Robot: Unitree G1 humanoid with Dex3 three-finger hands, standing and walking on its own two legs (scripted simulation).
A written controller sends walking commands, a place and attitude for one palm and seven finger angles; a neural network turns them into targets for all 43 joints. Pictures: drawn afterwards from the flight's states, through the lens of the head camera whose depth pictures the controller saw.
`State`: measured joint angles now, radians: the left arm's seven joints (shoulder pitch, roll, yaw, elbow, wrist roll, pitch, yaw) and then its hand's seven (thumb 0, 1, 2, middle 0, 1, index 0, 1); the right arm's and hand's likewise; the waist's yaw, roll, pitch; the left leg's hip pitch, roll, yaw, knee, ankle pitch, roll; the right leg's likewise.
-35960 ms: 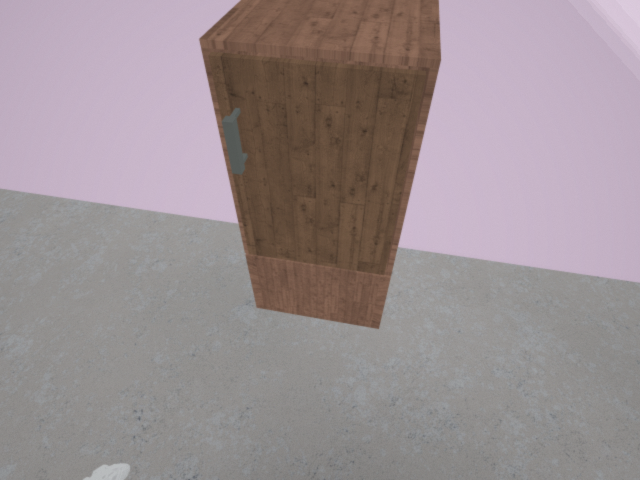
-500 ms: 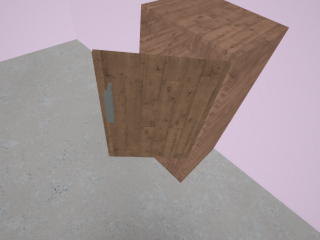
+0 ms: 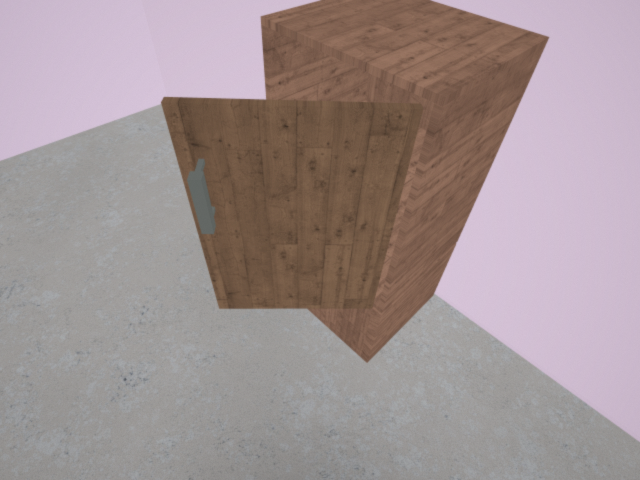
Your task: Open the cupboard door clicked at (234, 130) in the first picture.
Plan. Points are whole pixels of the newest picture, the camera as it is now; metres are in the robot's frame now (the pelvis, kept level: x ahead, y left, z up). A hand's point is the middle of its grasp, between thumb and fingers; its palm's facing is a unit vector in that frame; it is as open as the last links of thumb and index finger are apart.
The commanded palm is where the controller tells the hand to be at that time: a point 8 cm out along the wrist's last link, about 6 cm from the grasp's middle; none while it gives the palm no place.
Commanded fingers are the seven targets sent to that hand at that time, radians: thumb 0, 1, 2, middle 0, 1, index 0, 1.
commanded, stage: come to a stop and stand still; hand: left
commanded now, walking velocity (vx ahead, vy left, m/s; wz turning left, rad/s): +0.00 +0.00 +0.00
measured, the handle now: (204, 196) +0.58 +0.23 +0.00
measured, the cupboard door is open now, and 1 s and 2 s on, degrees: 47 47 47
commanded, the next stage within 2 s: look again from close up in 0.04 s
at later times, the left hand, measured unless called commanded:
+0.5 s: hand out of the picture +0.00 +0.21 -0.18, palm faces +0.03 -0.98 -0.21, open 7.4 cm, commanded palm none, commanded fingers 0.00 0.90 0.90 -0.20 -0.30 -0.20 -0.30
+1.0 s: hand out of the picture -0.08 +0.19 -0.17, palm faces +0.04 -0.99 -0.16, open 7.4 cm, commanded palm none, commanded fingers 0.00 0.90 0.90 -0.20 -0.30 -0.20 -0.30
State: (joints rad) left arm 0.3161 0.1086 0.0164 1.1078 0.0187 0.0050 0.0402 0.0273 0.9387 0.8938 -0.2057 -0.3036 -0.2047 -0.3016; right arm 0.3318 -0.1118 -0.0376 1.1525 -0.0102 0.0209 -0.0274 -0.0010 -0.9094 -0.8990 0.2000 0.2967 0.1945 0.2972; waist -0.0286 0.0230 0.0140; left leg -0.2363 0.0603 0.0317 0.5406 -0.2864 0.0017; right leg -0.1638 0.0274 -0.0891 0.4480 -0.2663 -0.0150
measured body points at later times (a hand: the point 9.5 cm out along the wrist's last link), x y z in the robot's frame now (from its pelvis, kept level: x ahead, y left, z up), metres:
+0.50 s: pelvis -0.03 +0.03 +0.00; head -0.04 +0.04 +0.45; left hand -0.01 +0.26 -0.16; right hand +0.01 -0.21 -0.15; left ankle +0.00 +0.11 -0.74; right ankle -0.02 -0.11 -0.74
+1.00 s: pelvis -0.03 +0.03 +0.00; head -0.04 +0.04 +0.45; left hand -0.08 +0.24 -0.16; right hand -0.05 -0.20 -0.15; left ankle +0.00 +0.11 -0.73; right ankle -0.02 -0.11 -0.73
